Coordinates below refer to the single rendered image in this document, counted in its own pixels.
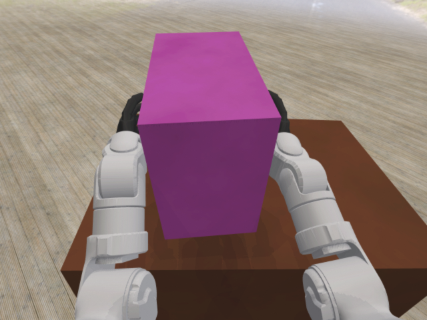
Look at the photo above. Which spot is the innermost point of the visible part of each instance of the robot right upper arm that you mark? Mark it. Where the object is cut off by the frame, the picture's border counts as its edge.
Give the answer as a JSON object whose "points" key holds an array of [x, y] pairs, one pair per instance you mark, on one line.
{"points": [[345, 289]]}

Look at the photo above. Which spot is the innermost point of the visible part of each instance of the robot left upper arm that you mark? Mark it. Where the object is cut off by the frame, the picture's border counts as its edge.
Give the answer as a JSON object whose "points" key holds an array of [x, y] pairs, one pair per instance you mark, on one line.
{"points": [[118, 294]]}

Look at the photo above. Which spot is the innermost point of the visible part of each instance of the robot left hand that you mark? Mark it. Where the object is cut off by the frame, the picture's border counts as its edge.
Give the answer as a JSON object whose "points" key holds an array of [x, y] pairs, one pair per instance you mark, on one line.
{"points": [[129, 119]]}

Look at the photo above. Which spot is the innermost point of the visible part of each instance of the carton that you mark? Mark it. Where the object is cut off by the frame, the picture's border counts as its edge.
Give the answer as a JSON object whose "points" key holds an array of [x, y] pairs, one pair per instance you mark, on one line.
{"points": [[208, 127]]}

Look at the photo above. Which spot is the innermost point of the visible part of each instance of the robot right hand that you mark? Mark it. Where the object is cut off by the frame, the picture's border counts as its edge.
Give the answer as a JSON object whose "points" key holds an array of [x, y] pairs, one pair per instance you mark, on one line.
{"points": [[284, 124]]}

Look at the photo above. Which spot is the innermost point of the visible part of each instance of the right robot forearm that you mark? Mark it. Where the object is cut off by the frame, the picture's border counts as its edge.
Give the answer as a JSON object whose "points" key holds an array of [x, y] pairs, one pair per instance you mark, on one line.
{"points": [[321, 229]]}

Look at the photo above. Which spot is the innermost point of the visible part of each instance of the pedestal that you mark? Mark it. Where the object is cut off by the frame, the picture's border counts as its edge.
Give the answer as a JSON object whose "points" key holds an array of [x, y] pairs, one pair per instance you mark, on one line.
{"points": [[259, 276]]}

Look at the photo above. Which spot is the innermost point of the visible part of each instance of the left robot forearm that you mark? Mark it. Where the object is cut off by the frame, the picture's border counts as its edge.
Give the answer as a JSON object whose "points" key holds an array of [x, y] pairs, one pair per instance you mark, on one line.
{"points": [[118, 201]]}

